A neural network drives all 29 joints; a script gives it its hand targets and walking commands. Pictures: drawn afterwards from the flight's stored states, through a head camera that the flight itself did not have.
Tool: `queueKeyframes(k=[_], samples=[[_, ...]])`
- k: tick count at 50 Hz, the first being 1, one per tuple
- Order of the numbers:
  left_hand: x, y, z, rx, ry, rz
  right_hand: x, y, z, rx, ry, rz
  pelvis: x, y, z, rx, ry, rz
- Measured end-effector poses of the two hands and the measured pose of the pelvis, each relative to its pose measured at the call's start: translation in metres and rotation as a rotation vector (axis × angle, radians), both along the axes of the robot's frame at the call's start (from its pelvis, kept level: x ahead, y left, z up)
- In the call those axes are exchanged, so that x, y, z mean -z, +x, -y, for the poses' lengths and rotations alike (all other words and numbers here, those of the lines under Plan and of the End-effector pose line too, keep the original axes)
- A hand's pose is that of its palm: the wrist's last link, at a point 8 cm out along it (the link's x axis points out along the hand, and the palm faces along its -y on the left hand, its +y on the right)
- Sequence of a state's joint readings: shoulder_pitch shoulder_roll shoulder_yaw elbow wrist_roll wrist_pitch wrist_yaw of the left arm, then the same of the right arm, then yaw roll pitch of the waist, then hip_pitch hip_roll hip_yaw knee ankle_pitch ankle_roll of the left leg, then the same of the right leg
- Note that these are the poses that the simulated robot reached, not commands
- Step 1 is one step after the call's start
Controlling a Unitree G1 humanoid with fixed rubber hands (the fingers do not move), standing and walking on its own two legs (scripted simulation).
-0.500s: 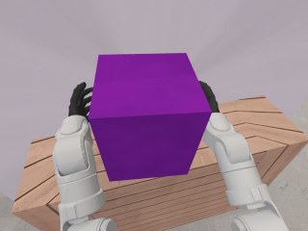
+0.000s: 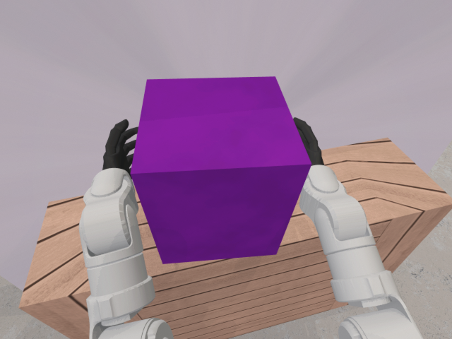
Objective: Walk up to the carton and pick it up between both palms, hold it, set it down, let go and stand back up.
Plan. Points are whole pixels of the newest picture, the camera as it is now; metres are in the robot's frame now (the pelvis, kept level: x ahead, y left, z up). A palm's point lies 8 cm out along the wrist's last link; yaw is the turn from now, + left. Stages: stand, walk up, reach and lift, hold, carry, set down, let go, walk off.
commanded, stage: hold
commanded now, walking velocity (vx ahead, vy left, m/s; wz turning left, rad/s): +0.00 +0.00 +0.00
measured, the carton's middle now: (216, 174) +0.38 +0.00 +0.14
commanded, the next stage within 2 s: none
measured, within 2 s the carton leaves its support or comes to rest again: neither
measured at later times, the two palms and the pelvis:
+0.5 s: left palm (117, 172) +0.35 +0.15 +0.19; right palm (308, 167) +0.35 -0.15 +0.16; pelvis +0.00 +0.00 +0.00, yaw +0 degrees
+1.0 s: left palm (118, 172) +0.35 +0.15 +0.18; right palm (309, 166) +0.35 -0.15 +0.16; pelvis +0.00 +0.00 +0.00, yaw +0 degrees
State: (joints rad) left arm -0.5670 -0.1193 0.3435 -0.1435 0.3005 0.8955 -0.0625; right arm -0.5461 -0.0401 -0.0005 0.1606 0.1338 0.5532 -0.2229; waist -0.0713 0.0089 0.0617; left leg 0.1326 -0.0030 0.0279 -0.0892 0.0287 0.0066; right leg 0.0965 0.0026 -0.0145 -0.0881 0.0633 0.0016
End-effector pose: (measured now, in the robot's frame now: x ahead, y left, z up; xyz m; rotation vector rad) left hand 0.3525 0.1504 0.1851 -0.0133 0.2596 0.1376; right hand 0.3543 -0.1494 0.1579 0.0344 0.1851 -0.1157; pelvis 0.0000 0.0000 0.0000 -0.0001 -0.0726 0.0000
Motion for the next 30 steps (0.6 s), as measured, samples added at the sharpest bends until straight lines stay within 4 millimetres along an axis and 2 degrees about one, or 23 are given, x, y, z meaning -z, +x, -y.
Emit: queueKeyframes(k=[13,30], samples=[[0.0005,-0.0015,-0.0018,0.002,0.002,0.0,0.0006,-0.0011,-0.0018,-0.001,0.001,0.001,0.0002,0.0067,-0.0011,-0.005,-0.001,0.017],[-0.0003,-0.0024,-0.0011,0.006,0.004,-0.004,0.0008,-0.0033,-0.0011,0.004,0.004,-0.001,0.0002,0.0037,-0.0032,0.001,-0.001,0.023]])
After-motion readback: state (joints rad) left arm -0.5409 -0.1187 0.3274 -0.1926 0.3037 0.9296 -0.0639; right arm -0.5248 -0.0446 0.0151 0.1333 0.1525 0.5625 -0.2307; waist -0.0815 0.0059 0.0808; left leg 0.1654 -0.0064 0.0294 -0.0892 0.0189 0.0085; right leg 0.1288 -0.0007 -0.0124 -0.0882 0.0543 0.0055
